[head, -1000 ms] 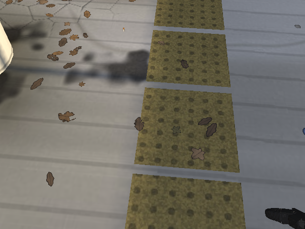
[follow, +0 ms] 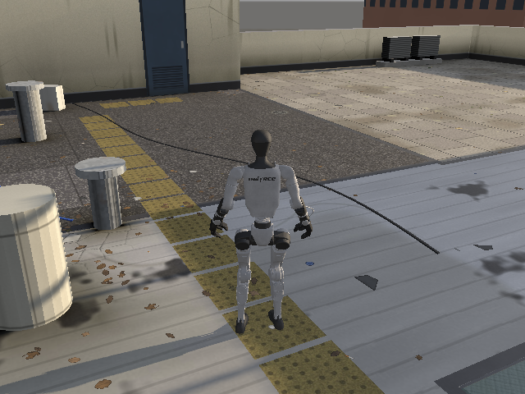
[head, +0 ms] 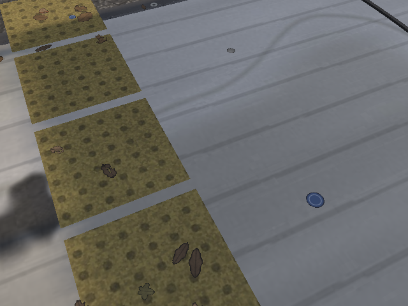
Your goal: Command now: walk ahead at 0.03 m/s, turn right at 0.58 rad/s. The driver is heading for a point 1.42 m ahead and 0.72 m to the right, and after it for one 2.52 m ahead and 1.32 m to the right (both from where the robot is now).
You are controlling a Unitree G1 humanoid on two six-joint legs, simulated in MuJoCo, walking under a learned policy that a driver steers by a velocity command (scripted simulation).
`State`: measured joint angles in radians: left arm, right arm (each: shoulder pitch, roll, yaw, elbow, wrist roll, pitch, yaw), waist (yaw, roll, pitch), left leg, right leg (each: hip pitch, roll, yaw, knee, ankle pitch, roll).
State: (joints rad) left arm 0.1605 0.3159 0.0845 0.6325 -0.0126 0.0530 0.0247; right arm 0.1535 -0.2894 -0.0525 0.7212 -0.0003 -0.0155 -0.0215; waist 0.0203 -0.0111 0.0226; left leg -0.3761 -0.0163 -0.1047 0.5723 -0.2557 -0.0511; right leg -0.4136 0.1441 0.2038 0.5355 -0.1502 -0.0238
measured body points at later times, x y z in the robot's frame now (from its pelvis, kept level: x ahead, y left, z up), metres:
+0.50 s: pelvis +0.00 -0.01 +0.00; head +0.03 -0.05 +0.45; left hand +0.24 +0.20 -0.07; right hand +0.05 -0.33 -0.11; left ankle +0.03 +0.14 -0.69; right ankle -0.03 -0.11 -0.73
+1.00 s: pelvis +0.01 +0.01 +0.01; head +0.05 +0.01 +0.46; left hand +0.31 +0.16 -0.09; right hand -0.02 -0.31 -0.07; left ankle +0.08 +0.10 -0.73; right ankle -0.08 -0.09 -0.66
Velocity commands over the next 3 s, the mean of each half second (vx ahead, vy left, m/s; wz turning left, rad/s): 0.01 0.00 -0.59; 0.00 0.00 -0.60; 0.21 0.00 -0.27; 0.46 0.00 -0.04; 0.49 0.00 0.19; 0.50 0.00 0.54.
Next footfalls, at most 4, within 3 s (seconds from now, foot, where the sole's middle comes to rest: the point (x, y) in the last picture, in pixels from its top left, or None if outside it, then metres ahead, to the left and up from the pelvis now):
0.42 right None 0.01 -0.12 -0.77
0.88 left None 0.11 0.07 -0.77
1.28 right None -0.07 -0.11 -0.77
1.74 left None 0.35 -0.17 -0.77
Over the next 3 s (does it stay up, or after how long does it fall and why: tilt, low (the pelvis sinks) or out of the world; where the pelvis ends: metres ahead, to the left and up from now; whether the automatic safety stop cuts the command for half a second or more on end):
stays up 0.71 -0.54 0.01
